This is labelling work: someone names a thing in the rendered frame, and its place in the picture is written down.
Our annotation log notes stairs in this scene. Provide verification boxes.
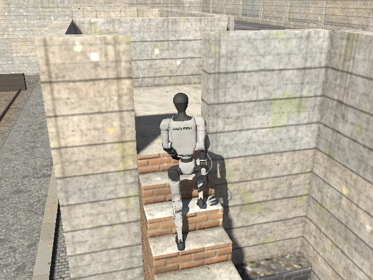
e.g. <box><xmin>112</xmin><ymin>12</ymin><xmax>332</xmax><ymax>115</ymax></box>
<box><xmin>137</xmin><ymin>150</ymin><xmax>242</xmax><ymax>280</ymax></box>

